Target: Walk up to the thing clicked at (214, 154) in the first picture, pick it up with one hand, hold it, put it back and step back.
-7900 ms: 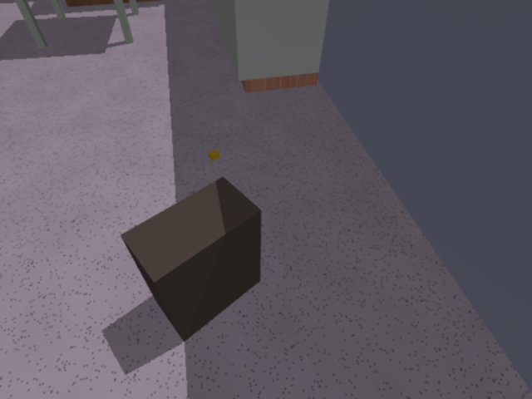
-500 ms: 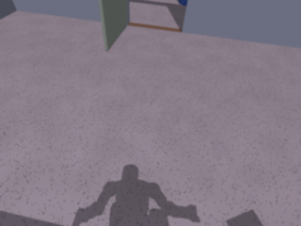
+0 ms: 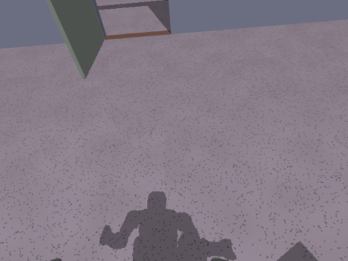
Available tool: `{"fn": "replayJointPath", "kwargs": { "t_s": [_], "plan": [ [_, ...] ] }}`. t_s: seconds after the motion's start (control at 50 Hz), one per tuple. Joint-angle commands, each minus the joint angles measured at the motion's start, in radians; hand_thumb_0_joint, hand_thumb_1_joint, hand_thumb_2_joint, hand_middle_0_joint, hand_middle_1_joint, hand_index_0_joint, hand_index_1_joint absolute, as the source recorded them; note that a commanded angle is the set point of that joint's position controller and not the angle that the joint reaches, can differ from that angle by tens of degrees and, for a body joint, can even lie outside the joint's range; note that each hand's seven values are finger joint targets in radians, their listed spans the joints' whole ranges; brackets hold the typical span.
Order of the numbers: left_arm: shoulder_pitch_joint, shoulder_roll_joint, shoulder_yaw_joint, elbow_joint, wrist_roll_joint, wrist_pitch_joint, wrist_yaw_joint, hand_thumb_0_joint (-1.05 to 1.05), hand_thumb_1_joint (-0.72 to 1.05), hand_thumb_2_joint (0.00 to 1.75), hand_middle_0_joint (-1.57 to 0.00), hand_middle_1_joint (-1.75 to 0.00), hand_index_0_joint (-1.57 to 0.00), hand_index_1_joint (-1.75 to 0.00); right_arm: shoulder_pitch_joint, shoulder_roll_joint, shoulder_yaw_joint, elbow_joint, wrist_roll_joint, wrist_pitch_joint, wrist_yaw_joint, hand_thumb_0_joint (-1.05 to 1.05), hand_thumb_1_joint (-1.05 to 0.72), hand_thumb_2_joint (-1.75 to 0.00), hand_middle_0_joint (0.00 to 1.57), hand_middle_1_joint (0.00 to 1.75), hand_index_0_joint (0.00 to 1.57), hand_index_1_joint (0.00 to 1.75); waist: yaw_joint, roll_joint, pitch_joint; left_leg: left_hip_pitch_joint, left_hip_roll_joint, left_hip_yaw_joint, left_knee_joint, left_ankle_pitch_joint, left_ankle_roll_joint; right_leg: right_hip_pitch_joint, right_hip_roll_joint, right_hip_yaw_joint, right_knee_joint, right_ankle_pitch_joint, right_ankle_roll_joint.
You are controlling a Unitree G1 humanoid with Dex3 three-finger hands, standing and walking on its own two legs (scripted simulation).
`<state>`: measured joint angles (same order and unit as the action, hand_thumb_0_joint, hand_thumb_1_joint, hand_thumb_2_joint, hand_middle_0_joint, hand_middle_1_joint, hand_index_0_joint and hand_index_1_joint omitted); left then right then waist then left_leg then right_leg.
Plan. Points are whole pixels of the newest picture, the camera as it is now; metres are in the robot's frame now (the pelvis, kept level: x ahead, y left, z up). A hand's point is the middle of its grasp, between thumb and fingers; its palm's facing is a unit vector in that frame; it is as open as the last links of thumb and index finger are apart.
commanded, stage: walk up
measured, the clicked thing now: out of the picture -0.10 -1.52 -0.73
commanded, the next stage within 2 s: stand in 1.70 s
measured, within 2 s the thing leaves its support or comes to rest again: neither
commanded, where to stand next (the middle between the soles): +0.12 +0.04 m, yaw -11 degrees
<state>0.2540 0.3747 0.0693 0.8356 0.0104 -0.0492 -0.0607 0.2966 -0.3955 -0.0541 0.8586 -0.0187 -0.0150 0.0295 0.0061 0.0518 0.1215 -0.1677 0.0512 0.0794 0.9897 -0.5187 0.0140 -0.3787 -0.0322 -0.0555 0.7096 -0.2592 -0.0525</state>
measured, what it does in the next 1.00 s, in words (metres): steps on the spot: left foot, then right foot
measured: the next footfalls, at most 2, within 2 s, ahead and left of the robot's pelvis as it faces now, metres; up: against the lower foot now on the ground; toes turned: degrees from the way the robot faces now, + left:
left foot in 0.36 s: +0.16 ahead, +0.15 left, +0.00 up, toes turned -10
right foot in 0.68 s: +0.07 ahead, -0.10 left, +0.00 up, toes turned -11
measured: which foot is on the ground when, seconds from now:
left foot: up 0.00-0.34, down 0.36-1.00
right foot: down 0.00-0.38, up 0.40-0.66, down 0.68-1.00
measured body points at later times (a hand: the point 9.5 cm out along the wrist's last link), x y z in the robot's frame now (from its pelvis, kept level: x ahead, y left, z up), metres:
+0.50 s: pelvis +0.08 +0.04 +0.00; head +0.14 +0.06 +0.45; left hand +0.22 +0.33 -0.13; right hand +0.13 -0.28 -0.10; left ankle +0.16 +0.14 -0.72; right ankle +0.05 -0.09 -0.67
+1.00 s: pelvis +0.05 +0.03 +0.01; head +0.06 +0.01 +0.46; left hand +0.21 +0.31 -0.10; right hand +0.06 -0.28 -0.12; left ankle +0.12 +0.16 -0.72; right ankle +0.04 -0.10 -0.72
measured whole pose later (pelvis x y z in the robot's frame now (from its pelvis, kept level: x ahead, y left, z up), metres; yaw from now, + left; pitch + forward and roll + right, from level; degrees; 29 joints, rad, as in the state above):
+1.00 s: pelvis +0.05 +0.03 +0.01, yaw -13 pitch -3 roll +1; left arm 0.17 0.37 0.01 0.97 0.02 -0.02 0.00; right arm 0.17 -0.38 -0.02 1.00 -0.01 0.01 0.02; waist 0.00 0.03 0.08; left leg -0.26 0.04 0.04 0.58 -0.26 -0.02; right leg -0.24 -0.01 0.05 0.62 -0.32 0.01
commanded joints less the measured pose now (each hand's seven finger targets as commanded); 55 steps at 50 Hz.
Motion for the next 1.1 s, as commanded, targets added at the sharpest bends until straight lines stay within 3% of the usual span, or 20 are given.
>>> {"fn": "replayJointPath", "kwargs": {
  "t_s": [0.0,0.06,0.12,0.22,0.32,0.34,0.36,0.38,0.4,0.46,0.58,0.64,0.66,0.68,0.7,0.72,0.78,0.86,0.96,1.08],
  "plan": [
    [0.140,0.290,0.085,-0.057,-0.032,-0.017,0.048,0.00,0.90,0.90,-0.20,-0.30,-0.20,-0.30,0.036,-0.208,-0.049,-0.095,0.022,-0.033,-0.014,0.00,-0.90,-0.90,0.20,0.30,0.20,0.30,0.034,-0.174,-0.070,-0.378,0.036,-0.133,0.218,0.077,0.021,0.286,-0.259,0.472,-0.392,0.127,-0.179],
    [0.124,0.251,0.066,-0.069,-0.024,-0.033,0.053,0.00,0.90,0.90,-0.20,-0.30,-0.20,-0.30,0.061,-0.176,-0.043,-0.090,0.010,-0.015,-0.003,0.00,-0.90,-0.90,0.20,0.30,0.20,0.30,0.004,-0.174,-0.079,-0.305,0.041,-0.102,0.117,0.190,0.010,0.205,-0.158,0.308,-0.386,0.288,-0.129],
    [0.089,0.230,0.046,-0.099,-0.010,-0.033,0.062,0.00,0.90,0.90,-0.20,-0.30,-0.20,-0.30,0.042,-0.154,-0.040,-0.090,0.001,-0.005,-0.007,0.00,-0.90,-0.90,0.20,0.30,0.20,0.30,-0.007,-0.151,-0.060,-0.242,0.036,-0.065,0.017,0.220,-0.022,0.089,-0.141,0.200,-0.369,0.446,-0.151],
    [0.069,0.248,0.036,-0.123,-0.002,-0.010,0.072,0.00,0.90,0.90,-0.20,-0.30,-0.20,-0.30,-0.038,-0.153,-0.047,-0.102,0.008,-0.015,-0.025,0.00,-0.90,-0.90,0.20,0.30,0.20,0.30,0.022,-0.198,-0.106,-0.154,0.004,-0.050,-0.190,0.281,-0.033,0.074,-0.145,0.186,-0.223,0.616,-0.156],
    [0.006,0.226,0.019,-0.144,-0.020,0.030,0.079,0.00,0.90,0.90,-0.20,-0.30,-0.20,-0.30,0.038,-0.190,-0.064,-0.061,-0.005,-0.024,-0.044,0.00,-0.90,-0.90,0.20,0.30,0.20,0.30,-0.036,-0.109,-0.141,0.017,0.006,-0.115,-0.485,0.416,0.033,-0.041,-0.100,0.243,-0.026,0.284,-0.074],
    [0.040,0.179,0.005,-0.146,-0.031,0.031,0.080,0.00,0.90,0.90,-0.20,-0.30,-0.20,-0.30,0.031,-0.260,-0.078,-0.073,-0.018,-0.032,-0.047,0.00,-0.90,-0.90,0.20,0.30,0.20,0.30,-0.026,0.081,-0.175,0.045,0.199,-0.344,-0.569,0.545,0.075,-0.079,0.014,0.194,0.100,0.105,-0.012],
    [0.089,0.157,-0.006,-0.117,-0.036,0.043,0.086,0.00,0.90,0.90,-0.20,-0.30,-0.20,-0.30,-0.041,-0.268,-0.073,-0.093,-0.010,-0.033,-0.045,0.00,-0.90,-0.90,0.20,0.30,0.20,0.30,0.013,0.138,-0.169,0.040,0.312,-0.482,-0.611,0.589,0.150,-0.104,0.132,0.141,0.228,-0.306,0.013],
    [0.127,0.203,0.006,-0.088,-0.029,0.057,0.099,0.00,0.90,0.90,-0.20,-0.30,-0.20,-0.30,-0.079,-0.293,-0.074,-0.103,0.003,-0.033,-0.043,0.00,-0.90,-0.90,0.20,0.30,0.20,0.30,0.012,0.153,-0.204,0.037,0.382,-0.519,-0.585,0.598,0.256,-0.069,0.095,0.193,0.347,-0.381,0.020],
    [0.103,0.222,0.006,-0.069,-0.023,0.056,0.100,0.00,0.90,0.90,-0.20,-0.30,-0.20,-0.30,-0.091,-0.268,-0.072,-0.096,0.004,-0.032,-0.044,0.00,-0.90,-0.90,0.20,0.30,0.20,0.30,0.008,0.128,-0.189,0.012,0.360,-0.510,-0.578,0.589,0.265,-0.069,0.068,0.204,0.371,-0.365,0.027],
    [0.046,0.225,0.024,-0.051,-0.024,0.054,0.085,0.00,0.90,0.90,-0.20,-0.30,-0.20,-0.30,-0.104,-0.236,-0.055,-0.099,-0.001,-0.031,-0.052,0.00,-0.90,-0.90,0.20,0.30,0.20,0.30,0.001,0.149,-0.152,-0.020,0.217,-0.263,-0.523,0.708,0.179,-0.082,0.073,0.185,0.378,-0.294,0.024],
    [0.022,0.210,0.015,-0.023,-0.014,0.036,0.080,0.00,0.90,0.90,-0.20,-0.30,-0.20,-0.30,-0.094,-0.244,-0.055,-0.104,-0.012,-0.008,-0.042,0.00,-0.90,-0.90,0.20,0.30,0.20,0.30,-0.035,0.157,-0.199,0.039,0.221,-0.218,-0.470,0.663,0.197,0.001,0.049,0.055,0.104,-0.257,0.059],
    [0.095,0.184,0.018,0.038,-0.003,0.017,0.085,0.00,0.90,0.90,-0.20,-0.30,-0.20,-0.30,-0.152,-0.248,-0.052,-0.102,-0.003,0.012,-0.033,0.00,-0.90,-0.90,0.20,0.30,0.20,0.30,0.022,0.114,-0.218,-0.055,0.197,-0.163,-0.366,0.553,0.166,0.188,0.060,0.010,-0.219,-0.045,0.039],
    [0.096,0.207,0.028,0.046,0.004,0.006,0.090,0.00,0.90,0.90,-0.20,-0.30,-0.20,-0.30,-0.168,-0.206,-0.039,-0.100,0.008,0.015,-0.029,0.00,-0.90,-0.90,0.20,0.30,0.20,0.30,0.041,0.058,-0.217,-0.126,0.179,-0.146,-0.314,0.499,0.115,0.258,0.037,0.075,-0.251,0.031,0.019],
    [0.060,0.254,0.039,0.036,0.018,-0.003,0.094,0.00,0.90,0.90,-0.20,-0.30,-0.20,-0.30,-0.165,-0.154,-0.023,-0.105,0.018,0.018,-0.026,0.00,-0.90,-0.90,0.20,0.30,0.20,0.30,0.030,-0.093,-0.181,-0.266,0.114,-0.107,-0.219,0.376,0.054,0.287,-0.079,0.296,-0.284,0.036,-0.026],
    [0.000,0.318,0.044,0.012,0.020,-0.008,0.094,0.00,0.90,0.90,-0.20,-0.30,-0.20,-0.30,-0.187,-0.118,-0.011,-0.112,0.018,0.023,-0.029,0.00,-0.90,-0.90,0.20,0.30,0.20,0.30,0.013,-0.221,-0.109,-0.341,0.006,-0.050,-0.205,0.074,0.003,0.170,-0.259,0.547,-0.364,-0.012,-0.121],
    [-0.075,0.365,0.047,-0.003,0.022,-0.004,0.091,0.00,0.90,0.90,-0.20,-0.30,-0.20,-0.30,-0.196,-0.178,-0.034,-0.086,0.014,0.030,-0.039,0.00,-0.90,-0.90,0.20,0.30,0.20,0.30,0.006,-0.248,-0.081,-0.199,0.026,-0.111,-0.105,-0.069,0.005,-0.021,-0.331,0.584,-0.350,0.008,-0.217],
    [-0.159,0.257,0.015,-0.004,0.012,-0.008,0.085,0.00,0.90,0.90,-0.20,-0.30,-0.20,-0.30,-0.155,-0.176,-0.033,-0.017,0.022,0.015,-0.021,0.00,-0.90,-0.90,0.20,0.30,0.20,0.30,-0.044,-0.195,-0.036,-0.126,0.014,-0.088,-0.262,0.097,0.019,-0.008,-0.162,0.319,-0.294,0.044,-0.103],
    [-0.119,0.227,0.003,0.019,0.000,-0.009,0.077,0.00,0.90,0.90,-0.20,-0.30,-0.20,-0.30,-0.128,-0.184,-0.023,0.029,0.008,-0.010,-0.028,0.00,-0.90,-0.90,0.20,0.30,0.20,0.30,-0.028,-0.179,-0.156,0.048,0.045,-0.117,-0.479,0.402,0.034,0.049,-0.096,0.239,-0.181,0.220,-0.028],
    [-0.151,0.231,0.001,0.080,0.003,0.002,0.069,0.00,0.90,0.90,-0.20,-0.30,-0.20,-0.30,-0.199,-0.190,-0.011,0.070,0.005,-0.009,-0.012,0.00,-0.90,-0.90,0.20,0.30,0.20,0.30,-0.008,-0.113,-0.094,-0.081,0.046,-0.148,-0.559,0.108,0.029,0.089,-0.069,0.256,-0.315,-0.206,-0.014],
    [-0.150,0.208,-0.008,0.134,-0.005,0.006,0.062,0.00,0.90,0.90,-0.20,-0.30,-0.20,-0.30,-0.209,-0.189,0.003,0.123,0.002,-0.022,-0.011,0.00,-0.90,-0.90,0.20,0.30,0.20,0.30,0.008,-0.040,-0.078,-0.102,0.075,-0.187,-0.653,0.093,0.027,0.143,-0.040,0.212,-0.331,-0.112,-0.006]
  ]
}}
